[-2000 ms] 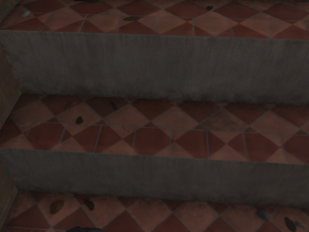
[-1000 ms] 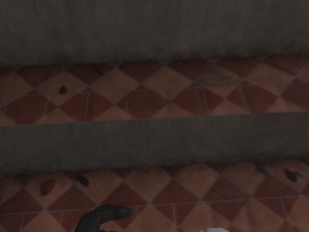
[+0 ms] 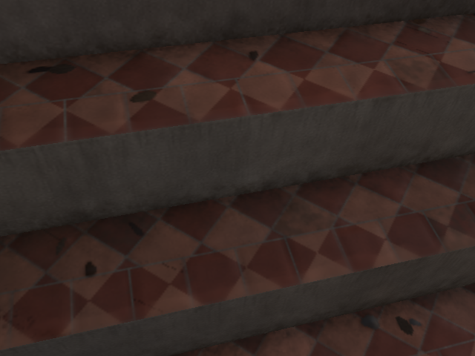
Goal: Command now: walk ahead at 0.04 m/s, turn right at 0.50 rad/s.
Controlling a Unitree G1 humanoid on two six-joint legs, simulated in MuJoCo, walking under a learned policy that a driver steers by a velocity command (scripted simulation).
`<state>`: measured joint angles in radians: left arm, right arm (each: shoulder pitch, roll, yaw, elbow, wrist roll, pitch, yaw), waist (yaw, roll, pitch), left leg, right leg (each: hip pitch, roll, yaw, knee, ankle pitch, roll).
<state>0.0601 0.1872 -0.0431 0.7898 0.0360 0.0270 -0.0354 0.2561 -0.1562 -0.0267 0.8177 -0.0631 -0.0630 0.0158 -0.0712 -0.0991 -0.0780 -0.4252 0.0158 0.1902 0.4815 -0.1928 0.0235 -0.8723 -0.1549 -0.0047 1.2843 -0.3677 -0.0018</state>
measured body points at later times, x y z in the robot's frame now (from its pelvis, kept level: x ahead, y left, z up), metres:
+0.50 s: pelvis +0.03 -0.05 +0.01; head +0.05 -0.06 +0.46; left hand +0.26 +0.17 -0.07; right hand +0.11 -0.32 -0.09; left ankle +0.02 +0.10 -0.67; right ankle +0.03 -0.15 -0.73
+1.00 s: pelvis +0.11 -0.06 +0.01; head +0.12 -0.05 +0.46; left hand +0.33 +0.13 -0.10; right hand +0.12 -0.32 -0.11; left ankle +0.03 +0.09 -0.73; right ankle +0.07 -0.16 -0.72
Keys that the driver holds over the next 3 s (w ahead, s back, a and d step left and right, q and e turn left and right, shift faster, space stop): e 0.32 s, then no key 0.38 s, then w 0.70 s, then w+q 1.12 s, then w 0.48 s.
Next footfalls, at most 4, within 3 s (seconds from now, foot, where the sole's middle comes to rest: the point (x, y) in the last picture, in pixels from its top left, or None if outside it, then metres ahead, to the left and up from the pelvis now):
0.14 right None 0.07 -0.16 -0.77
0.56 left None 0.07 0.08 -0.77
1.48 left None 0.12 -0.01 -0.50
1.64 left None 0.03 0.04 -0.77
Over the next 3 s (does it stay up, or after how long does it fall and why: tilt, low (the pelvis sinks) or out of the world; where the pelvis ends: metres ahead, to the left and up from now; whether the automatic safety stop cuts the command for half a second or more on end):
stays up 0.39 -0.15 0.25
